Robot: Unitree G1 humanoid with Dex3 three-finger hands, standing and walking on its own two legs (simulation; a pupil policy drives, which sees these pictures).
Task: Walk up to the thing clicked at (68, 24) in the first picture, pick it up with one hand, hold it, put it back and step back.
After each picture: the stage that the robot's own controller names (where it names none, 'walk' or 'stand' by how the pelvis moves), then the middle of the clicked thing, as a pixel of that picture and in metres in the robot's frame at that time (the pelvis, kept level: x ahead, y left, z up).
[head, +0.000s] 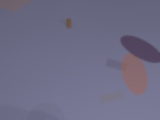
stand; (68, 23) +1.72 +0.26 -0.72
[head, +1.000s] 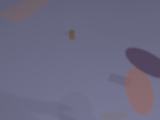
walk; (72, 34) +1.59 +0.33 -0.72
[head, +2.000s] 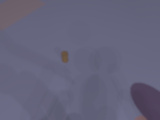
walk; (64, 57) +1.04 +0.29 -0.70
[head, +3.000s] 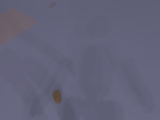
walk; (57, 96) +0.61 +0.26 -0.70
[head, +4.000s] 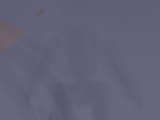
stand; out of the picture +0.37 +0.21 -0.71
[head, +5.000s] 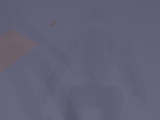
stand; out of the picture +0.32 +0.22 -0.72
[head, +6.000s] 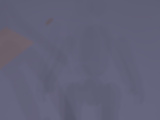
stand; out of the picture +0.31 +0.23 -0.73
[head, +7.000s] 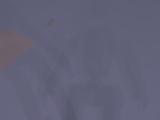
stand; out of the picture +0.32 +0.24 -0.73
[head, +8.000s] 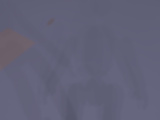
stand; out of the picture +0.31 +0.24 -0.73
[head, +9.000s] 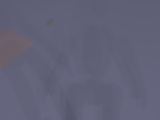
go down; out of the picture +0.30 +0.24 -0.73
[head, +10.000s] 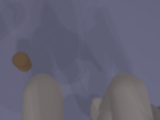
go down; (22, 62) +0.41 +0.24 -0.31
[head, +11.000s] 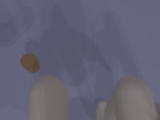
approach; (31, 63) +0.40 +0.24 -0.30
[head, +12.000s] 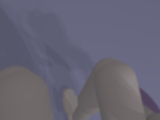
close in; out of the picture +0.39 +0.27 -0.22
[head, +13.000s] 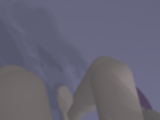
close; out of the picture +0.39 +0.28 -0.22
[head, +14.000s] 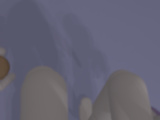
lift; out of the picture +0.32 +0.28 -0.14
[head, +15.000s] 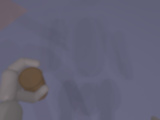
lift; (34, 85) +0.31 +0.18 +0.03
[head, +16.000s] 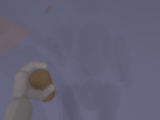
hold; (43, 86) +0.33 +0.17 +0.01
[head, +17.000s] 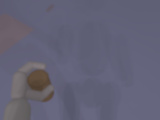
crouch; (41, 86) +0.32 +0.17 +0.01
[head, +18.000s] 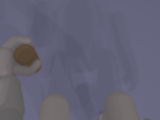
crouch; (29, 60) +0.40 +0.20 -0.07
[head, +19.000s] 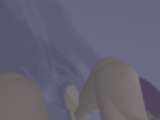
lower; out of the picture +0.40 +0.27 -0.22
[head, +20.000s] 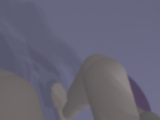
lower; out of the picture +0.41 +0.29 -0.23
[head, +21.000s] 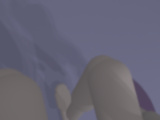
lower; out of the picture +0.40 +0.29 -0.22
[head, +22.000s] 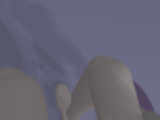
lower; out of the picture +0.39 +0.29 -0.23
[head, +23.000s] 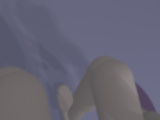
rest; out of the picture +0.38 +0.29 -0.22
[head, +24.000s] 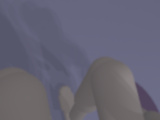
open; out of the picture +0.38 +0.27 -0.23
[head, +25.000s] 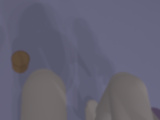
stand; (20, 62) +0.39 +0.23 -0.27
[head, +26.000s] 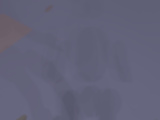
stand; out of the picture +0.32 +0.19 -0.64
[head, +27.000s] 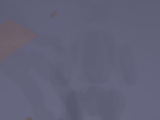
stand; out of the picture +0.33 +0.20 -0.67
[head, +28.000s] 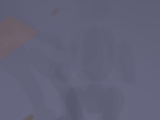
stand; out of the picture +0.33 +0.19 -0.67
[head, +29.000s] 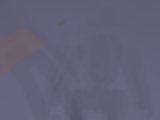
walk; out of the picture +0.35 +0.19 -0.72
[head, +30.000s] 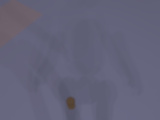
walk; (70, 103) +0.47 +0.14 -0.70
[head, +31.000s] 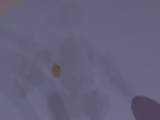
walk; (56, 71) +0.74 +0.21 -0.70
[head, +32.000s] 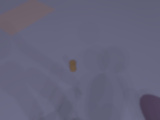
stand; (72, 66) +0.98 +0.19 -0.71
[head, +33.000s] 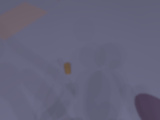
stand; (67, 68) +0.96 +0.22 -0.73
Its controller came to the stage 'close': yes
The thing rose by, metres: 0.72
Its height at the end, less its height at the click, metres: +0.00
